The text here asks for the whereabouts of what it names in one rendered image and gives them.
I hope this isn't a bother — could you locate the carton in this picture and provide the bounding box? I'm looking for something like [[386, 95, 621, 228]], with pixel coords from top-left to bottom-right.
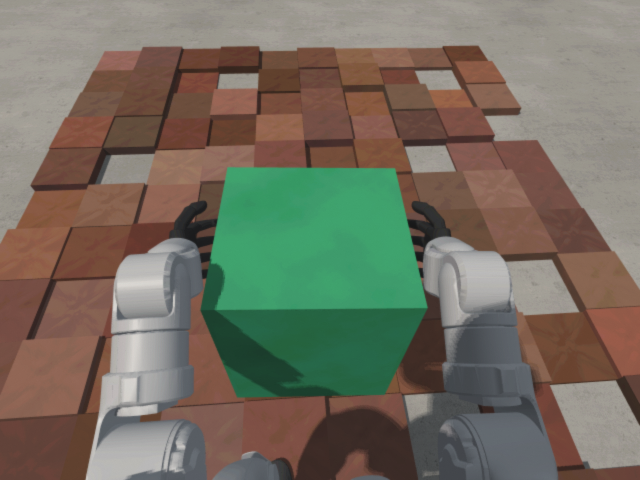
[[200, 167, 428, 398]]

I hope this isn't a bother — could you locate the robot right forearm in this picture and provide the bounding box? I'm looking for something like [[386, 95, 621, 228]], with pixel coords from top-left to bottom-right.
[[423, 237, 558, 480]]

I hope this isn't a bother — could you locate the robot left hand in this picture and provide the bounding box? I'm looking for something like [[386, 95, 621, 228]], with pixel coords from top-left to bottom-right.
[[169, 201, 218, 279]]

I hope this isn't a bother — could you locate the left robot thigh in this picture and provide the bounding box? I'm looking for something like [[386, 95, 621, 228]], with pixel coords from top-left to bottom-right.
[[212, 458, 279, 480]]

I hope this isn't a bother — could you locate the robot right hand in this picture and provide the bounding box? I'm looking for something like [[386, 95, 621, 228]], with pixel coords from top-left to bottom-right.
[[407, 201, 451, 278]]

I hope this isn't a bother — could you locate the robot left forearm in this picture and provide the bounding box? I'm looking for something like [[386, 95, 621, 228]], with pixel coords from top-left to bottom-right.
[[86, 238, 203, 480]]

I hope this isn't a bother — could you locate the robot left foot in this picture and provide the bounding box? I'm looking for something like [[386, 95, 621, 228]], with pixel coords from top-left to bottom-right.
[[271, 460, 292, 480]]

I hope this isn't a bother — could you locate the left robot upper arm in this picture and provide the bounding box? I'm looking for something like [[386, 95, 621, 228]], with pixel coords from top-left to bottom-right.
[[88, 419, 207, 480]]

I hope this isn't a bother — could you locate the right robot upper arm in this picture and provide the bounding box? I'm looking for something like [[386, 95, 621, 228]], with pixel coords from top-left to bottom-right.
[[438, 412, 557, 480]]

